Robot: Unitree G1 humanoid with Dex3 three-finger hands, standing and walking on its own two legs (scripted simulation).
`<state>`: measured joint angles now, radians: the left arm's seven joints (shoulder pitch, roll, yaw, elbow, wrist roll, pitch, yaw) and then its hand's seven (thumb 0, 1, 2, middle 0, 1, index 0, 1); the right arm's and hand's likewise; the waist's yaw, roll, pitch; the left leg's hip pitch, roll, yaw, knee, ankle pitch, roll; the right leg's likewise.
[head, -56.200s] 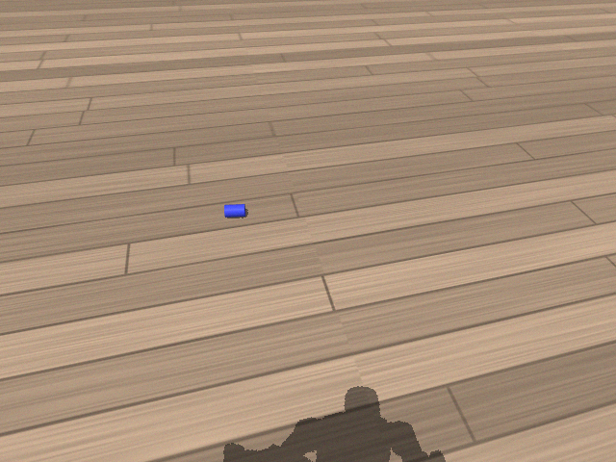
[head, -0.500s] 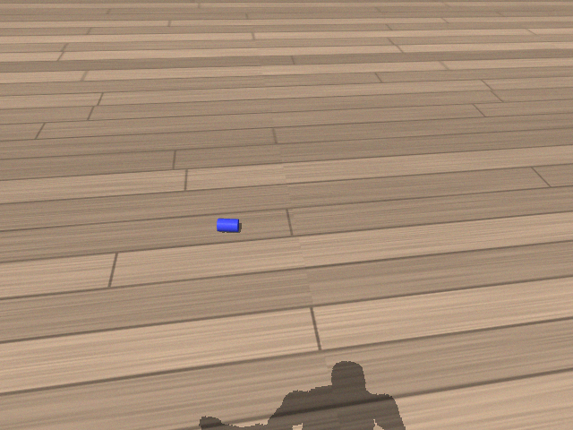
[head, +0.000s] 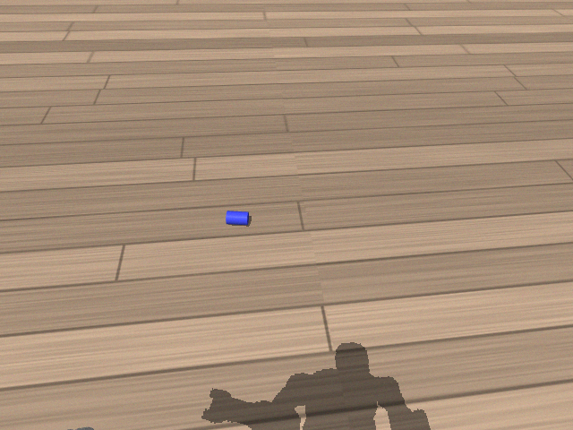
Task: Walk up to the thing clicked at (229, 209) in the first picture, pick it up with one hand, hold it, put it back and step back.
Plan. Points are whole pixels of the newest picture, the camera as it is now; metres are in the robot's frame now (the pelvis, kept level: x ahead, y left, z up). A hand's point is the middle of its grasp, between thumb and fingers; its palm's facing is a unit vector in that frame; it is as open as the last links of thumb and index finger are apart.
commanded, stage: step back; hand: left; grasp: from above
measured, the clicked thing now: (237, 217) +1.06 +0.24 -0.73
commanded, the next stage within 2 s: stand in 0.08 s
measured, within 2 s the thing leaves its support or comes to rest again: neither
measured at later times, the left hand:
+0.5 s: hand out of the picture +0.09 +0.25 -0.13, palm faces -0.02 -0.94 -0.33, open 7.4 cm
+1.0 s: hand out of the picture +0.07 +0.24 -0.13, palm faces -0.04 -0.94 -0.35, open 7.4 cm
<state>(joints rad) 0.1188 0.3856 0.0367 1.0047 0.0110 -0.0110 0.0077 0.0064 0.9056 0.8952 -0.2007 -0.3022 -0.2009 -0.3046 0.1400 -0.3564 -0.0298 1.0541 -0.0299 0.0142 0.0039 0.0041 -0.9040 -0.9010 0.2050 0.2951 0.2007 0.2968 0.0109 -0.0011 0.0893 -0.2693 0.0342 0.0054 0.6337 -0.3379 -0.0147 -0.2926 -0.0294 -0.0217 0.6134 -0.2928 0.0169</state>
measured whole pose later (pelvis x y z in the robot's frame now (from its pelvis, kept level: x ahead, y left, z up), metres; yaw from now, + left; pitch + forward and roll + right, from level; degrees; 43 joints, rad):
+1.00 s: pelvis +0.00 -0.02 +0.02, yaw +0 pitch -2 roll +0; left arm 0.11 0.35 0.00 1.15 0.01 -0.01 -0.02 0.01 0.91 0.90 -0.20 -0.30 -0.20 -0.30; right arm 0.13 -0.35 0.00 1.15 -0.02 -0.01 0.02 0.00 -0.90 -0.90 0.20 0.30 0.20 0.30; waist -0.01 0.01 0.06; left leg -0.11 0.04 0.01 0.32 -0.17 -0.04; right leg -0.15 -0.01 -0.03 0.35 -0.15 0.00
